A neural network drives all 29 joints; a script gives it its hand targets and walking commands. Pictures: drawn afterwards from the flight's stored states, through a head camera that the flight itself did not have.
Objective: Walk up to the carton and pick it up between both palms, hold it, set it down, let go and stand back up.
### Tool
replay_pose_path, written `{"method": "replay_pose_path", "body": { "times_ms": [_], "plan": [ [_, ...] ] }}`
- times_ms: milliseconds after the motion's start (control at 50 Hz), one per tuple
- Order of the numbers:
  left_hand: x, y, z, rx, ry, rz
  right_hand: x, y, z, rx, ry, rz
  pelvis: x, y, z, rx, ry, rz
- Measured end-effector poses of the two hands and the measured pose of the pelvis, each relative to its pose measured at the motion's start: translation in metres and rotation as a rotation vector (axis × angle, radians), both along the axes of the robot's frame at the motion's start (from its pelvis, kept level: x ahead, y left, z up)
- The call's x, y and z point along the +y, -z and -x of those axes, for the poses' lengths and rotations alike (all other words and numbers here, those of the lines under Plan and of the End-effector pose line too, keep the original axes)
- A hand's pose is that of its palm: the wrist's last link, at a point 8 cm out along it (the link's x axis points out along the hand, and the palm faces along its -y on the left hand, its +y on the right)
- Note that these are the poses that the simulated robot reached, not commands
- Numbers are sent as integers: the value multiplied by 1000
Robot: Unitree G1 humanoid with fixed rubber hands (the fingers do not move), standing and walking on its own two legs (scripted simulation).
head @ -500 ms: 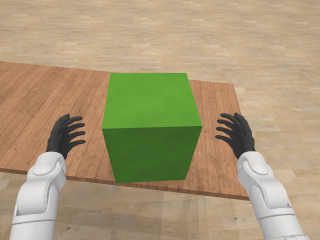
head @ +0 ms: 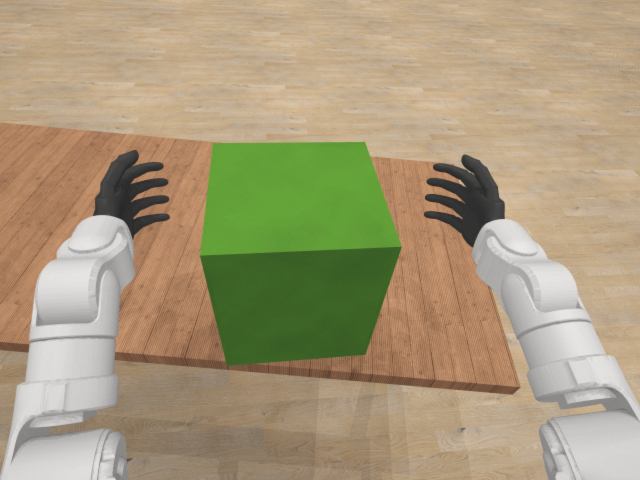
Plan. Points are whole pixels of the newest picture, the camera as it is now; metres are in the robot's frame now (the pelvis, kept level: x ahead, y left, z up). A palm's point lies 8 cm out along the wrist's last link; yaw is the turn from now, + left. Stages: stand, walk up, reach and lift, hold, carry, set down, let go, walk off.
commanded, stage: reach and lift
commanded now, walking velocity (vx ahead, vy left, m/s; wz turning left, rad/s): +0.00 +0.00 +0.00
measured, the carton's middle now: (294, 256) +0.43 +0.04 +0.05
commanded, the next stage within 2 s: none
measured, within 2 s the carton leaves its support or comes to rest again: neither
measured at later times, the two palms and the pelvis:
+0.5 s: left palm (110, 159) +0.42 +0.25 +0.21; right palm (469, 157) +0.46 -0.17 +0.21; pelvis +0.00 -0.01 +0.00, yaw +2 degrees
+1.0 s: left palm (142, 227) +0.42 +0.24 +0.11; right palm (440, 223) +0.45 -0.16 +0.11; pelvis +0.01 +0.00 +0.00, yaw +2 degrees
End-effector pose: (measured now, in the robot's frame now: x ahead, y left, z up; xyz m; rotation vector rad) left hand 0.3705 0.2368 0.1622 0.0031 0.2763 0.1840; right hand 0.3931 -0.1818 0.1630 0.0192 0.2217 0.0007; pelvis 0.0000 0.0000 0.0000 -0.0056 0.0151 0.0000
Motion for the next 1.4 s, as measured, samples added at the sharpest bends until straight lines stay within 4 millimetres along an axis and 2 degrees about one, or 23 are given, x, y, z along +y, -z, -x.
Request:
{"method": "replay_pose_path", "body": {
  "times_ms": [280,460,580,640,740,920,1040,1220,1400],
  "plan": [
    [7,-33,-26,-16,-14,-4,7,-33,-39,21,-10,0,-4,1,4,50,-23,5],
    [9,-44,-47,-16,-22,-9,13,-46,-58,39,6,17,-8,2,-1,73,-31,6],
    [13,-42,-57,-12,-27,-28,16,-44,-69,58,23,26,-8,2,-6,78,-37,10],
    [15,-35,-59,-8,-24,-42,17,-36,-71,65,23,29,-8,1,-8,79,-38,11],
    [15,-11,-57,8,-17,-46,19,-16,-71,64,21,35,-7,1,-10,82,-42,12],
    [7,41,-46,27,-5,-32,20,38,-59,87,25,44,-4,1,-8,105,-40,11],
    [-3,59,-45,-1,-1,-27,22,64,-50,82,31,53,-4,3,-5,144,-33,11],
    [-11,73,-49,-13,-17,-22,27,74,-50,71,34,82,-5,5,-5,187,-23,11],
    [-13,79,-46,-26,-32,-18,29,65,-57,42,36,80,-8,7,-5,203,-24,15]
  ]
}}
